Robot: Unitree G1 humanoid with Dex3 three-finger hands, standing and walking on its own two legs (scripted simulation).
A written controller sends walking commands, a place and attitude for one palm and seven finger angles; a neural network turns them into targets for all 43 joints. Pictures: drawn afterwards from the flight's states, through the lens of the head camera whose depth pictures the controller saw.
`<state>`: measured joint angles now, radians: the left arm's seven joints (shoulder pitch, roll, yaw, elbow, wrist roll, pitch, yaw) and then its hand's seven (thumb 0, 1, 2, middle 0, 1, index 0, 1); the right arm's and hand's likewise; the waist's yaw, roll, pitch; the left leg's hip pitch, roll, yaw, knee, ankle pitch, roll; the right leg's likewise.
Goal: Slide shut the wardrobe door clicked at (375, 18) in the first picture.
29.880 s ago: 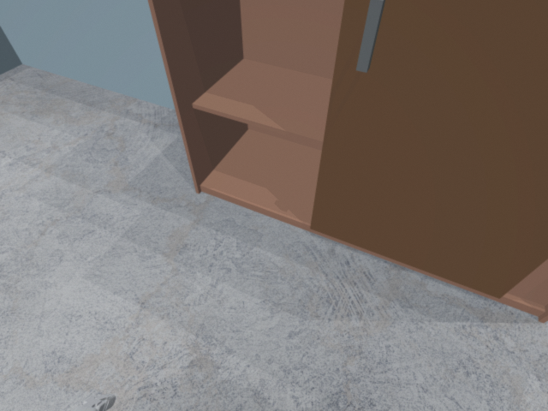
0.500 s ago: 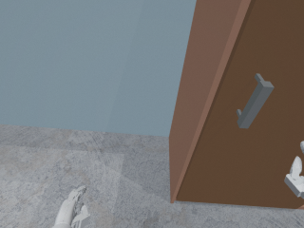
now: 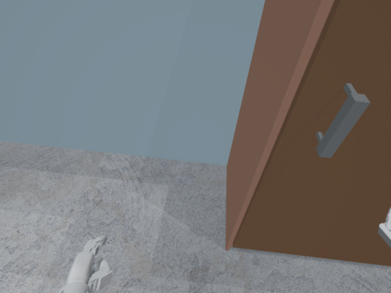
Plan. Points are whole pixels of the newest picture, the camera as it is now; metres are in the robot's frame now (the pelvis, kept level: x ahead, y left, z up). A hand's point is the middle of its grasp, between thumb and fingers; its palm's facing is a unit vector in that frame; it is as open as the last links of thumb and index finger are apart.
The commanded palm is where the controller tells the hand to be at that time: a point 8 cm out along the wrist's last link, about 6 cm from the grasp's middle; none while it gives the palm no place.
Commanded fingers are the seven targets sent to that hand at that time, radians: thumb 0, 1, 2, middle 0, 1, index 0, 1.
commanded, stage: step back with the hand held close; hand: right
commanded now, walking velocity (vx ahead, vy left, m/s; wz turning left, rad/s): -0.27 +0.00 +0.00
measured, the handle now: (336, 121) +0.45 -0.29 +0.15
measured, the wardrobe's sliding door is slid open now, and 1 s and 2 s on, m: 0.01 0.01 0.01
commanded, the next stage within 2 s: stop stepping back and stand still in 0.92 s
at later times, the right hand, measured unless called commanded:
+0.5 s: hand out of the picture +0.11 -0.31 +0.16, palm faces +0.50 +0.77 -0.38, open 7.4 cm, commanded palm +0.06 -0.35 +0.18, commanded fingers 0.00 -0.90 -0.90 0.20 0.30 0.20 0.30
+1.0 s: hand out of the picture +0.04 -0.35 +0.16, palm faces +0.41 +0.84 -0.35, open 7.4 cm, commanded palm -0.03 -0.39 +0.18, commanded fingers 0.00 -0.90 -0.90 0.20 0.30 0.20 0.30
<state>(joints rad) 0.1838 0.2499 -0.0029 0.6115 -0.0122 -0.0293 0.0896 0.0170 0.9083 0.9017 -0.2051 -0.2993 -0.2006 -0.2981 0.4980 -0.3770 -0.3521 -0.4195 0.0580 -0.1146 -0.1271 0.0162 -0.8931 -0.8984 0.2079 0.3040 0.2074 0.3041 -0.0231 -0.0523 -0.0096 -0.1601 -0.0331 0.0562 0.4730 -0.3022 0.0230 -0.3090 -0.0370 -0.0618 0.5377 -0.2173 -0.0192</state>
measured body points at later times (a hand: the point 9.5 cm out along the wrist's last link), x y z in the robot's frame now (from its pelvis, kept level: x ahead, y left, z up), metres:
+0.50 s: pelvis -0.07 -0.04 -0.01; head -0.08 -0.06 +0.44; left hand +0.09 +0.19 -0.09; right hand +0.08 -0.35 +0.18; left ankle -0.03 +0.10 -0.74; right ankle +0.04 -0.11 -0.73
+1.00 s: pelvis -0.18 -0.09 -0.01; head -0.18 -0.13 +0.44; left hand +0.00 +0.14 -0.06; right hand +0.02 -0.39 +0.18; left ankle -0.19 +0.05 -0.73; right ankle -0.11 -0.17 -0.74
